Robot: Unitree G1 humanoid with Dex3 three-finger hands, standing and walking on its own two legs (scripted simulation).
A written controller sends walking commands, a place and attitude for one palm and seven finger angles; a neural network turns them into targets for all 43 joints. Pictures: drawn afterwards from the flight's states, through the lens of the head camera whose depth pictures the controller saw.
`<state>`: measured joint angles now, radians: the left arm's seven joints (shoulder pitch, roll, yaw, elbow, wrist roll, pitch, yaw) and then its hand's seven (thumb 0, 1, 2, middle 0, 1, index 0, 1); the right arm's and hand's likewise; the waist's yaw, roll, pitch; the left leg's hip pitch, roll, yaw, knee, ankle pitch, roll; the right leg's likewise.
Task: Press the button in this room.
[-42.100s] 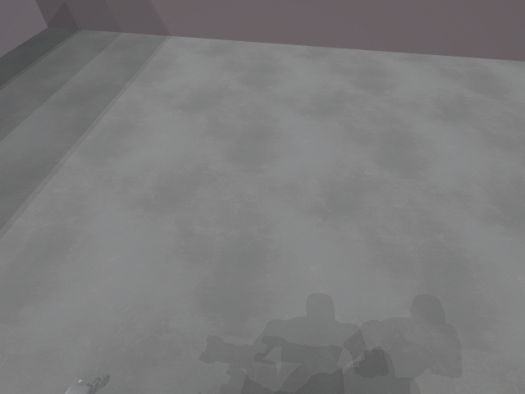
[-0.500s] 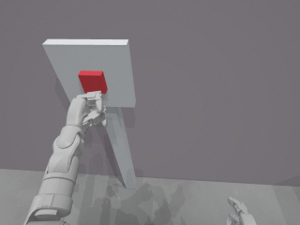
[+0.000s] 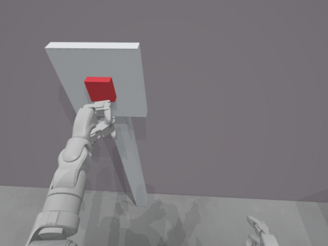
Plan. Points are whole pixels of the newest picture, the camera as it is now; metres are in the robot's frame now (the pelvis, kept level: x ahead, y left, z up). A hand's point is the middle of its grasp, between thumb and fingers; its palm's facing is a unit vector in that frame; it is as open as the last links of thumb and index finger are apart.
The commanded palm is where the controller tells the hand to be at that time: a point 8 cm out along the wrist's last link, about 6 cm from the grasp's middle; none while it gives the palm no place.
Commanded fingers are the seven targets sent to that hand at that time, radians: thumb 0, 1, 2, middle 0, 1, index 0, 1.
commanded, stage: press the button with the knuckle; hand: left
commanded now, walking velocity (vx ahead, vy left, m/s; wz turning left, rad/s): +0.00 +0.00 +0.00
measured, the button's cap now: (101, 88) +0.46 +0.19 +0.16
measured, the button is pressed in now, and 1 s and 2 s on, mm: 0 13 0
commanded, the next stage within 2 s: hold the button down briefly in 0.98 s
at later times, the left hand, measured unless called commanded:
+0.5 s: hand (112, 112) +0.40 +0.16 +0.13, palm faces +0.00 -1.00 -0.01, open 3.0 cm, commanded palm +0.38 +0.21 +0.13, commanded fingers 0.00 0.90 0.90 -1.30 -1.50 -1.30 -1.50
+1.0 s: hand (110, 110) +0.41 +0.17 +0.13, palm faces +0.01 -1.00 -0.03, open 2.8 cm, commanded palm +0.42 +0.21 +0.13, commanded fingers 0.00 0.90 0.90 -1.30 -1.50 -1.30 -1.50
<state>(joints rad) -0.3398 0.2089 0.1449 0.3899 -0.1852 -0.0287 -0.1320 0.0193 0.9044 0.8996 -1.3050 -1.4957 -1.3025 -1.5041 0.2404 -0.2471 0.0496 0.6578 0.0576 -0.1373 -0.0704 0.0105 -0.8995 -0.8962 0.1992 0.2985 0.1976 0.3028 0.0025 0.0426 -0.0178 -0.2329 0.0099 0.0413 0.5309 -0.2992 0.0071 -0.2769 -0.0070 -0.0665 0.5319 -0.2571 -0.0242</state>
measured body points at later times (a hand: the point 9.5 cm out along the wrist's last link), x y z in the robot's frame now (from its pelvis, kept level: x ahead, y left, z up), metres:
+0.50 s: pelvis +0.00 +0.00 +0.00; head +0.01 -0.01 +0.45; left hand +0.40 +0.21 +0.13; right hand +0.13 -0.24 -0.11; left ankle -0.01 +0.11 -0.73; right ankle +0.02 -0.10 -0.73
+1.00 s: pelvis -0.02 +0.00 -0.01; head +0.00 +0.00 +0.44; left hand +0.41 +0.22 +0.13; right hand +0.08 -0.24 -0.12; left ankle -0.01 +0.11 -0.73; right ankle +0.02 -0.10 -0.73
